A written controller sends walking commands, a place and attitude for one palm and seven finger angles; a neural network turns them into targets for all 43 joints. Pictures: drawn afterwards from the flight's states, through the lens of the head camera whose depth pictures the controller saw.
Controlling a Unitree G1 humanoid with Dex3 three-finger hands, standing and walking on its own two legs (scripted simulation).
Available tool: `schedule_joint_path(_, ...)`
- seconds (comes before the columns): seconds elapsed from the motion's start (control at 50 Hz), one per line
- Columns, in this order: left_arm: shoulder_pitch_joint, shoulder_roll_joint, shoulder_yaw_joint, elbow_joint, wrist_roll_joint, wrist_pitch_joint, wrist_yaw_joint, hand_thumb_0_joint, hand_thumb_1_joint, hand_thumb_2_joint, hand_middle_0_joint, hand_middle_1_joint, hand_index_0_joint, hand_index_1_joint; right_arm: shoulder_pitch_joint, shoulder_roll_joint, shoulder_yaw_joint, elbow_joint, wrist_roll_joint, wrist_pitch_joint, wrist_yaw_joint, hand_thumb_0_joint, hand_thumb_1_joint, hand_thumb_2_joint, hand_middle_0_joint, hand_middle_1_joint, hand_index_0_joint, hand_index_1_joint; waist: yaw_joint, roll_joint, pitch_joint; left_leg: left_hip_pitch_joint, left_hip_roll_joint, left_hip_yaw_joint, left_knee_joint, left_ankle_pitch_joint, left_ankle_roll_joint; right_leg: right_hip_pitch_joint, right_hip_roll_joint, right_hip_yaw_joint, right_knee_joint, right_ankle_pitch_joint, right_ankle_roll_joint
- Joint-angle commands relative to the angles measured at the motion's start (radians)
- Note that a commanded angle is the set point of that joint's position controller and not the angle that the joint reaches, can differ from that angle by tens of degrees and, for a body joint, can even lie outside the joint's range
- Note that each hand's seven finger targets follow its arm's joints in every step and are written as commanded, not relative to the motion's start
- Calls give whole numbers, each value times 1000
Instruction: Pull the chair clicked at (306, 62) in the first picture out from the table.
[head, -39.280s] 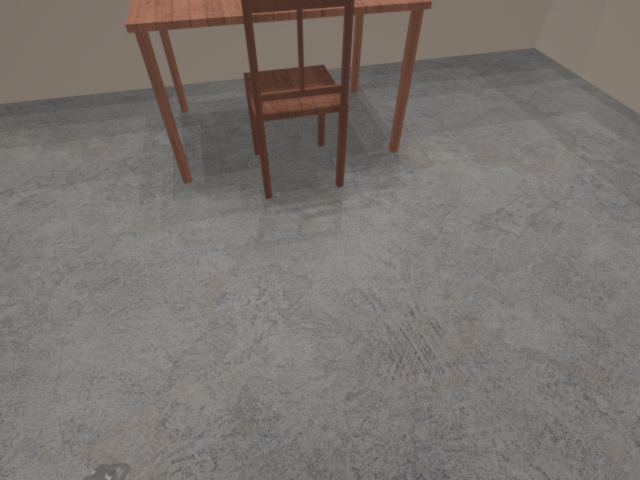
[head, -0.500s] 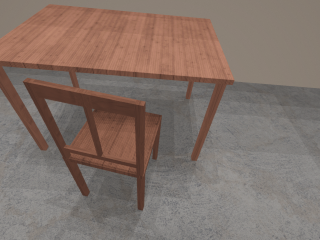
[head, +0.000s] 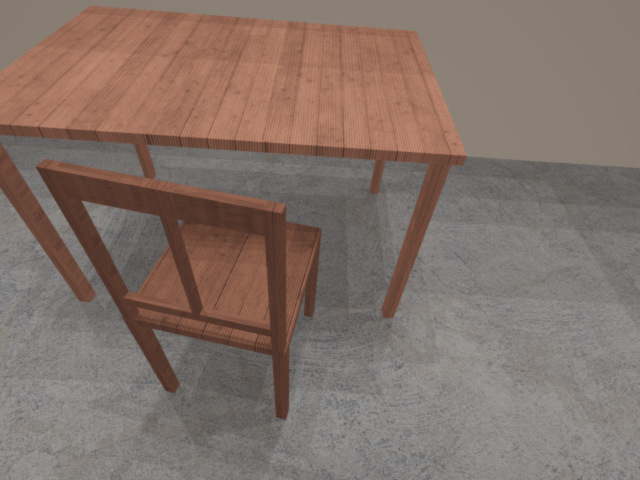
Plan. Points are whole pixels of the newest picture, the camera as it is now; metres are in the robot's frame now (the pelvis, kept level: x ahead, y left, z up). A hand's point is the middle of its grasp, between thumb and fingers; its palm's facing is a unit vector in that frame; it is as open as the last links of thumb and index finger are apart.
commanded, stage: look again from close up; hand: left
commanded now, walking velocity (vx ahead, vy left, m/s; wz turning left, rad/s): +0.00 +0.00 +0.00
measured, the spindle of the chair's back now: (184, 268) +0.48 +0.28 -0.10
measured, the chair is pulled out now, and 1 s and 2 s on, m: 0.13 0.13 0.13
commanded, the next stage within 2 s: none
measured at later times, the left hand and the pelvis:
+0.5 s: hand out of the picture -0.02 +0.15 -0.18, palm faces +0.03 -0.99 -0.15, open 7.4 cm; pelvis +0.01 -0.01 +0.00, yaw +0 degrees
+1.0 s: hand out of the picture -0.01 +0.14 -0.18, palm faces +0.03 -0.99 -0.14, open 7.4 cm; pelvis +0.02 -0.01 +0.00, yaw +0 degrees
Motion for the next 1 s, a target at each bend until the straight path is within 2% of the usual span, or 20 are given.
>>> schedule_joint_path(0.0,94,69,9,-10,1,-8,7,0,900,900,-200,-300,-200,-300,32,-118,-21,-38,2,-20,-7,0,-900,-900,200,300,200,300,2,34,75,16,99,-136,-158,-222,1,-92,-43,48,-113,-61,-60)
schedule_joint_path(0.2,92,69,7,-9,1,-9,6,0,900,900,-200,-300,-200,-300,27,-118,-20,-39,2,-18,-6,0,-900,-900,200,300,200,300,1,23,83,29,95,-122,-153,-208,-3,-103,-46,54,-131,-71,-60)
schedule_joint_path(0.26,94,67,8,-7,0,-11,6,0,900,900,-200,-300,-200,-300,27,-118,-19,-38,1,-22,-7,0,-900,-900,200,300,200,300,1,35,66,40,93,-119,-146,-182,-4,-94,-49,54,-125,-45,-61)
schedule_joint_path(0.38,88,67,8,-4,-1,-13,6,0,900,900,-200,-300,-200,-300,31,-116,-15,-34,2,-26,-8,0,-900,-900,200,300,200,300,2,15,50,60,92,-106,-132,-116,-5,-71,-53,54,-125,0,-61)
schedule_joint_path(0.42,85,67,6,-5,-2,-11,6,0,900,900,-200,-300,-200,-300,27,-116,-13,-34,3,-24,-9,0,-900,-900,200,300,200,300,3,18,73,51,91,-106,-133,-119,-5,-77,-53,54,-132,-10,-60)
schedule_joint_path(0.48,86,68,7,-3,-2,-12,6,0,900,900,-200,-300,-200,-300,26,-114,-11,-32,3,-23,-9,0,-900,-900,200,300,200,300,3,24,68,62,89,-104,-133,-117,-6,-77,-54,54,-134,-12,-61)
schedule_joint_path(0.5,84,71,6,-3,-2,-10,6,0,900,900,-200,-300,-200,-300,26,-112,-13,-30,4,-20,-9,0,-900,-900,200,300,200,300,2,6,82,57,90,-105,-135,-130,-6,-81,-49,53,-141,-25,-60)
schedule_joint_path(0.58,83,67,9,-4,-2,-10,6,0,900,900,-200,-300,-200,-300,33,-116,-12,-29,1,-24,-10,0,-900,-900,200,300,200,300,3,35,57,65,92,-108,-140,-117,-6,-63,-52,47,-129,1,-60)
schedule_joint_path(0.72,80,64,8,-1,-1,-8,5,0,900,900,-200,-300,-200,-300,33,-113,-11,-29,2,-19,-11,0,-900,-900,200,300,200,300,2,14,87,52,89,-110,-144,-132,-7,-69,-50,45,-139,-15,-60)
schedule_joint_path(0.86,84,62,8,0,-3,-9,5,0,900,900,-200,-300,-200,-300,35,-114,-10,-26,2,-21,-12,0,-900,-900,200,300,200,300,2,20,70,76,89,-105,-133,-95,-7,-63,-51,42,-135,8,-59)
schedule_joint_path(0.88,89,62,9,1,-2,-10,5,0,900,900,-200,-300,-200,-300,37,-111,-10,-26,2,-24,-12,0,-900,-900,200,300,200,300,4,28,51,86,91,-100,-130,-71,-5,-52,-55,41,-132,30,-59)
schedule_joint_path(0.92,86,61,8,1,-2,-10,5,0,900,900,-200,-300,-200,-300,31,-110,-9,-25,4,-22,-13,0,-900,-900,200,300,200,300,4,13,74,76,89,-98,-129,-75,-7,-58,-53,44,-140,20,-59)
schedule_joint_path(0.98,90,61,9,3,-3,-12,5,0,900,900,-200,-300,-200,-300,34,-109,-9,-26,3,-24,-14,0,-900,-900,200,300,200,300,4,13,50,95,89,-95,-119,-40,-6,-47,-55,45,-139,39,-60)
